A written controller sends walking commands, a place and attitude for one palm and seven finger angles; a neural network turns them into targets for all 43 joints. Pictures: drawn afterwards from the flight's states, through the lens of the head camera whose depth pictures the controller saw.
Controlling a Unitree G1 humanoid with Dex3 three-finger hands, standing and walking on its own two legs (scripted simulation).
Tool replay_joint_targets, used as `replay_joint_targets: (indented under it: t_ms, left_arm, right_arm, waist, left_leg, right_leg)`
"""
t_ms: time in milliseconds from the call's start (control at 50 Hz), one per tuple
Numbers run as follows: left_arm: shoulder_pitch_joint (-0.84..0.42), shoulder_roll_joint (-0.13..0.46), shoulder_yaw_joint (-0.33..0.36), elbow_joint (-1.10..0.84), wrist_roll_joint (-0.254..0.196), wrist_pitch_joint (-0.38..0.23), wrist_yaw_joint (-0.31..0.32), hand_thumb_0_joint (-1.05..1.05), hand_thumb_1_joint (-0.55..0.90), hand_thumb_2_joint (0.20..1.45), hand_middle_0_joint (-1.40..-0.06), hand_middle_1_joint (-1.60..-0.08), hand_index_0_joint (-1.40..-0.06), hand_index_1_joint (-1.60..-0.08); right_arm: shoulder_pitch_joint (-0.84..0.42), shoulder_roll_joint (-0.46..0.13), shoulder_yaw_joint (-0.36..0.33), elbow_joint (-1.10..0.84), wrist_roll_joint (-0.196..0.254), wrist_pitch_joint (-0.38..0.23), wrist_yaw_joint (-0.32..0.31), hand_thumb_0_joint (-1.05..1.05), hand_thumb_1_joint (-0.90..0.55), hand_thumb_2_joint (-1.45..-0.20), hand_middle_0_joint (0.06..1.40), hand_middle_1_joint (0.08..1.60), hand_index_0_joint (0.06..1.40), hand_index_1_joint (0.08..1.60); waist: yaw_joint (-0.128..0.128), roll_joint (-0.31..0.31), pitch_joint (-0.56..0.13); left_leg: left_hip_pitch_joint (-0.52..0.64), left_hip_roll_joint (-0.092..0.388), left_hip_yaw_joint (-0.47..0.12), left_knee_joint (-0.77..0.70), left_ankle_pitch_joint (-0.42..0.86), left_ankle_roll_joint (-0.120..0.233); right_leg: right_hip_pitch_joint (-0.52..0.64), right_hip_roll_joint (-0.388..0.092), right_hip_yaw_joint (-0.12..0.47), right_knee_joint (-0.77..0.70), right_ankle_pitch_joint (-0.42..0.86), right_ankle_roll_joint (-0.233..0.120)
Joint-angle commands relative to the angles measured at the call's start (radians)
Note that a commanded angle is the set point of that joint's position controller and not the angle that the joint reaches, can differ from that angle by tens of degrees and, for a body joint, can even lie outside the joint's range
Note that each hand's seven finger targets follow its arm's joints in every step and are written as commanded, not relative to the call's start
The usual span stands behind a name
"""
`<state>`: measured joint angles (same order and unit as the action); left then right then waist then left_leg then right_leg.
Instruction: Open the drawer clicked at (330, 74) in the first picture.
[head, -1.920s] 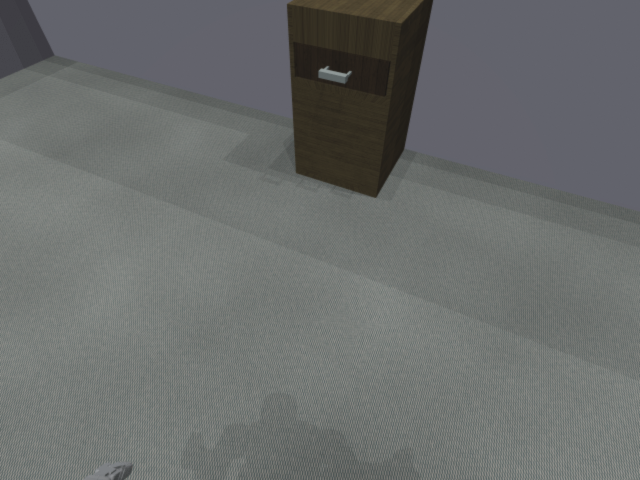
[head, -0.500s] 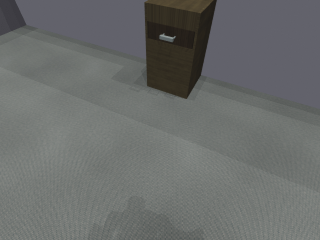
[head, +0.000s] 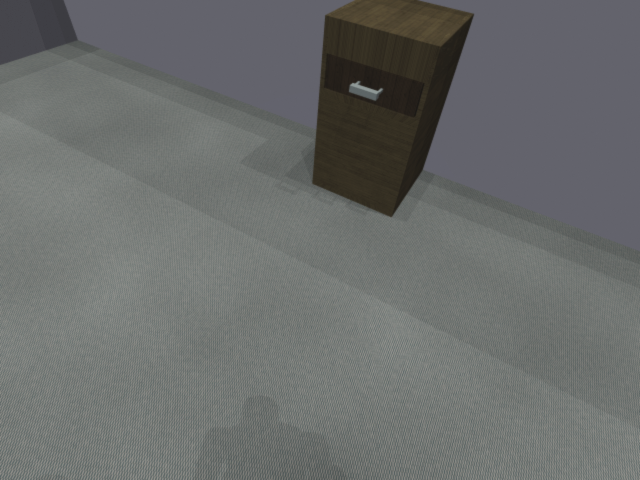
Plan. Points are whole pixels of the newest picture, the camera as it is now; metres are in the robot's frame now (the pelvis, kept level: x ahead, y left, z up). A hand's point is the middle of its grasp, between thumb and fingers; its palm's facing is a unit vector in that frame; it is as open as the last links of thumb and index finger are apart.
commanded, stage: walk to a spot facing it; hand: left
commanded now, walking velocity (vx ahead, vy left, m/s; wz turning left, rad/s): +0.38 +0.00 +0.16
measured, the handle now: (366, 89) +1.46 -0.12 -0.18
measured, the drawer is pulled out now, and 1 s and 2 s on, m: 0.00 0.00 0.00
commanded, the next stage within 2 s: turn to face it in 1.22 s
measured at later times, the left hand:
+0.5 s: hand (243, 381) +0.30 +0.13 -0.16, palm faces +0.12 -0.97 -0.19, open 7.3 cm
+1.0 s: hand (220, 382) +0.31 +0.17 -0.18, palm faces +0.31 -0.94 -0.14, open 7.4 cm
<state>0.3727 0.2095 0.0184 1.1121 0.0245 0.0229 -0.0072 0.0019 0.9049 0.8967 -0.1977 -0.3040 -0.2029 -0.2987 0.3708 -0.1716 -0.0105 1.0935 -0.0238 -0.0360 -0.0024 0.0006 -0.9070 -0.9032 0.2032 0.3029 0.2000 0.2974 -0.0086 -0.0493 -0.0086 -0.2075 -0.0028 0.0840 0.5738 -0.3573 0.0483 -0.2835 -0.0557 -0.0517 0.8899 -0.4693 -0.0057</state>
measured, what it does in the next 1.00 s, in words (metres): walks ahead: right foot, then left foot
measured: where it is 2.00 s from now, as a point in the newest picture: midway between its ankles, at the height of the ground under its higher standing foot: (303, 359)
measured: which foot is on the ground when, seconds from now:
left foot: down 0.00-0.38, up 0.40-0.84, down 0.86-1.00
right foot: up 0.00-0.36, down 0.38-0.88, up 0.90-1.00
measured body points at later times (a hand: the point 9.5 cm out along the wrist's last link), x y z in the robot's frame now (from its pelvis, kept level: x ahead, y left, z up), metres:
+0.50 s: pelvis +0.21 -0.05 -0.01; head +0.23 -0.06 +0.44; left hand +0.30 +0.18 -0.14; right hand +0.16 -0.28 -0.17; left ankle +0.08 +0.07 -0.63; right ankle +0.28 -0.14 -0.73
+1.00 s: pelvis +0.41 +0.02 +0.00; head +0.42 +0.05 +0.45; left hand +0.29 +0.22 -0.16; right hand +0.56 -0.17 -0.13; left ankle +0.43 +0.11 -0.73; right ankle +0.38 -0.12 -0.64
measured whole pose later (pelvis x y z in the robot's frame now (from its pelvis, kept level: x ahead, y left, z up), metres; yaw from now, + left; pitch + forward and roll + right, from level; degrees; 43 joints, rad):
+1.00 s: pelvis +0.41 +0.02 +0.00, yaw +13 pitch -2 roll +0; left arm 0.39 0.17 0.05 1.14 0.02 -0.02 -0.01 0.00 0.91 0.90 -0.20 -0.30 -0.20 -0.30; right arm 0.16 -0.14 -0.05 0.99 -0.01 -0.07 -0.01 -0.01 -0.93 -0.90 0.20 0.30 0.20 0.30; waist 0.04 -0.04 0.08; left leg -0.27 0.02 0.17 0.54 -0.24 0.06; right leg -0.40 -0.13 -0.09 1.18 -0.38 0.01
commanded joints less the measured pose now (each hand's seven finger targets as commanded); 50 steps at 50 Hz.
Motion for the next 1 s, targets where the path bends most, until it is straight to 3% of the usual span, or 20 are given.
replay_joint_targets:
  t_ms: [0,40,140,240,280,320,340,360,380,420,500,620,740,760,800,820,840,860,920,980]
  left_arm:
    - [-0.167,0.068,0.024,-0.129,0.005,-0.069,-0.009,0.0,0.9,0.9,-0.2,-0.3,-0.2,-0.3]
    - [-0.135,0.04,0.023,-0.113,0.003,-0.061,-0.011,0.0,0.9,0.9,-0.2,-0.3,-0.2,-0.3]
    - [-0.227,0.008,0.029,-0.149,-0.001,-0.055,-0.016,0.0,0.9,0.9,-0.2,-0.3,-0.2,-0.3]
    - [-0.341,-0.004,0.036,-0.186,-0.009,-0.064,-0.019,0.0,0.9,0.9,-0.2,-0.3,-0.2,-0.3]
    - [-0.297,0.009,0.043,-0.18,-0.006,-0.068,-0.018,0.0,0.9,0.9,-0.2,-0.3,-0.2,-0.3]
    - [-0.058,0.056,0.062,-0.118,0.0,-0.082,-0.012,0.0,0.9,0.9,-0.2,-0.3,-0.2,-0.3]
    - [0.109,0.128,0.082,-0.069,0.011,-0.098,-0.002,0.0,0.9,0.9,-0.2,-0.3,-0.2,-0.3]
    - [0.216,0.246,0.108,-0.046,0.009,-0.1,0.017,0.0,0.9,0.9,-0.2,-0.3,-0.2,-0.3]
    - [0.178,0.255,0.107,-0.049,-0.009,-0.093,0.017,0.0,0.9,0.9,-0.2,-0.3,-0.2,-0.3]
    - [-0.011,0.142,0.072,-0.089,-0.004,-0.094,0.019,0.0,0.9,0.9,-0.2,-0.3,-0.2,-0.3]
    - [-0.087,0.04,0.038,-0.091,0.006,-0.107,0.025,0.0,0.9,0.9,-0.2,-0.3,-0.2,-0.3]
    - [-0.025,0.068,0.04,-0.07,0.003,-0.118,0.019,0.0,0.9,0.9,-0.2,-0.3,-0.2,-0.3]
    - [0.074,0.105,0.035,-0.026,0.003,-0.108,0.02,0.0,0.9,0.9,-0.2,-0.3,-0.2,-0.3]
    - [0.076,0.11,0.037,-0.02,0.005,-0.106,0.02,0.0,0.9,0.9,-0.2,-0.3,-0.2,-0.3]
    - [0.053,0.128,0.043,-0.021,-0.002,-0.101,0.02,0.0,0.9,0.9,-0.2,-0.3,-0.2,-0.3]
    - [0.055,0.108,0.039,-0.03,-0.007,-0.101,0.017,0.0,0.9,0.9,-0.2,-0.3,-0.2,-0.3]
    - [0.086,0.05,0.031,-0.059,-0.018,-0.099,0.004,0.0,0.9,0.9,-0.2,-0.3,-0.2,-0.3]
    - [0.002,0.067,0.025,-0.105,-0.009,-0.101,0.006,0.0,0.9,0.9,-0.2,-0.3,-0.2,-0.3]
    - [-0.058,0.043,0.038,-0.079,-0.002,-0.086,-0.002,0.0,0.9,0.9,-0.2,-0.3,-0.2,-0.3]
    - [0.023,0.0,0.037,-0.043,0.008,-0.056,-0.005,0.0,0.9,0.9,-0.2,-0.3,-0.2,-0.3]
  right_arm:
    - [0.162,-0.139,-0.028,0.006,0.008,-0.041,-0.026,0.0,-0.9,-0.9,0.2,0.3,0.2,0.3]
    - [0.165,-0.116,-0.028,0.019,0.012,-0.053,-0.032,0.0,-0.9,-0.9,0.2,0.3,0.2,0.3]
    - [0.211,-0.08,-0.031,0.056,0.013,-0.061,-0.04,0.0,-0.9,-0.9,0.2,0.3,0.2,0.3]
    - [0.222,-0.083,-0.039,0.076,0.001,-0.055,-0.039,0.0,-0.9,-0.9,0.2,0.3,0.2,0.3]
    - [0.199,-0.1,-0.046,0.074,0.0,-0.052,-0.038,0.0,-0.9,-0.9,0.2,0.3,0.2,0.3]
    - [0.156,-0.121,-0.052,0.065,0.005,-0.049,-0.036,0.0,-0.9,-0.9,0.2,0.3,0.2,0.3]
    - [0.173,-0.1,-0.051,0.053,0.012,-0.049,-0.026,0.0,-0.9,-0.9,0.2,0.3,0.2,0.3]
    - [0.237,-0.026,-0.038,0.017,0.025,-0.052,-0.019,0.0,-0.9,-0.9,0.2,0.3,0.2,0.3]
    - [0.163,-0.043,-0.044,0.003,0.025,-0.046,-0.017,0.0,-0.9,-0.9,0.2,0.3,0.2,0.3]
    - [0.033,-0.026,-0.052,-0.029,0.008,-0.034,-0.004,0.0,-0.9,-0.9,0.2,0.3,0.2,0.3]
    - [0.074,0.005,-0.049,-0.011,-0.006,0.017,0.008,0.0,-0.9,-0.9,0.2,0.3,0.2,0.3]
    - [-0.117,-0.009,-0.048,-0.104,-0.005,0.02,0.036,0.0,-0.9,-0.9,0.2,0.3,0.2,0.3]
    - [-0.289,-0.033,-0.037,-0.166,0.0,0.0,0.047,0.0,-0.9,-0.9,0.2,0.3,0.2,0.3]
    - [-0.282,-0.043,-0.039,-0.167,0.002,-0.003,0.046,0.0,-0.9,-0.9,0.2,0.3,0.2,0.3]
    - [-0.132,-0.072,-0.047,-0.122,-0.005,-0.013,0.034,0.0,-0.9,-0.9,0.2,0.3,0.2,0.3]
    - [0.02,-0.142,-0.064,-0.081,-0.011,-0.021,0.022,0.0,-0.9,-0.9,0.2,0.3,0.2,0.3]
    - [0.131,-0.271,-0.096,-0.056,-0.017,-0.024,0.008,0.0,-0.9,-0.9,0.2,0.3,0.2,0.3]
    - [0.165,-0.3,-0.097,-0.048,0.002,-0.013,0.0,0.0,-0.9,-0.9,0.2,0.3,0.2,0.3]
    - [-0.026,-0.165,-0.065,-0.083,0.007,-0.031,-0.012,0.0,-0.9,-0.9,0.2,0.3,0.2,0.3]
    - [-0.07,-0.114,-0.053,-0.074,0.009,-0.047,-0.015,0.0,-0.9,-0.9,0.2,0.3,0.2,0.3]
  waist:
    - [-0.043,0.133,0.138]
    - [-0.023,0.141,0.092]
    - [-0.029,0.154,0.137]
    - [-0.048,0.185,0.179]
    - [-0.019,0.175,0.154]
    - [0.095,0.114,0.04]
    - [0.153,-0.003,-0.077]
    - [0.147,-0.25,-0.225]
    - [0.14,-0.157,-0.185]
    - [0.074,-0.061,0.046]
    - [-0.03,-0.057,0.08]
    - [-0.002,-0.04,0.108]
    - [0.051,-0.042,0.124]
    - [0.043,-0.028,0.124]
    - [-0.035,-0.015,0.04]
    - [-0.099,0.082,-0.06]
    - [-0.117,0.346,-0.154]
    - [-0.127,0.295,-0.128]
    - [-0.049,0.133,0.04]
    - [0.017,0.135,0.044]
  left_leg:
    - [0.182,0.304,-0.434,-0.396,0.176,0.156]
    - [0.2,0.26,-0.318,-0.378,0.324,0.15]
    - [0.217,0.228,-0.227,-0.393,0.416,0.138]
    - [0.146,0.236,-0.188,-0.379,0.479,0.121]
    - [0.139,0.239,-0.174,-0.309,0.603,0.113]
    - [0.099,0.198,-0.128,-0.027,0.71,0.068]
    - [-0.077,0.134,-0.092,0.261,0.531,0.031]
    - [-0.335,-0.03,-0.053,0.632,-0.123,-0.009]
    - [-0.365,0.024,-0.127,0.788,-0.177,0.016]
    - [-0.426,0.112,-0.129,0.837,-0.006,0.011]
    - [-0.322,0.15,-0.095,0.679,0.096,-0.032]
    - [-0.37,0.157,-0.025,0.338,0.196,-0.061]
    - [-0.305,0.114,0.03,0.108,0.148,-0.028]
    - [-0.263,0.103,0.04,0.078,0.118,-0.019]
    - [-0.016,0.036,0.098,-0.039,0.138,0.0]
    - [0.252,0.093,0.005,-0.102,0.177,0.035]
    - [0.464,0.364,-0.399,-0.192,0.208,0.138]
    - [0.441,0.456,-0.52,-0.279,0.185,0.199]
    - [0.159,0.373,-0.332,-0.352,0.142,0.131]
    - [0.037,0.293,-0.162,-0.39,0.186,0.098]
  right_leg:
    - [-0.427,-0.064,0.042,0.225,0.107,0.005]
    - [-0.398,-0.066,0.02,0.2,0.164,0.022]
    - [-0.436,-0.07,-0.023,0.048,0.251,0.039]
    - [-0.264,-0.033,-0.062,-0.193,0.289,0.008]
    - [-0.152,-0.001,-0.077,-0.228,0.265,-0.015]
    - [0.137,0.031,-0.085,-0.32,0.294,-0.036]
    - [0.412,-0.087,0.05,-0.36,0.248,-0.08]
    - [0.605,-0.417,0.539,-0.511,0.233,-0.179]
    - [0.476,-0.46,0.611,-0.626,0.045,-0.217]
    - [0.155,-0.389,0.457,-0.69,-0.081,-0.169]
    - [-0.071,-0.278,0.111,-0.723,0.096,-0.107]
    - [0.04,-0.239,-0.006,-0.746,0.235,-0.121]
    - [0.209,-0.275,-0.023,-0.673,0.445,-0.119]
    - [0.216,-0.281,-0.03,-0.639,0.492,-0.119]
    - [0.189,-0.226,-0.127,-0.415,0.681,-0.083]
    - [0.059,-0.177,-0.166,-0.164,0.635,-0.041]
    - [-0.221,-0.028,-0.195,0.162,0.13,0.017]
    - [-0.339,-0.011,-0.082,0.331,-0.115,0.005]
    - [-0.363,-0.112,0.024,0.373,0.095,0.011]
    - [-0.26,-0.117,0.007,0.27,0.176,0.03]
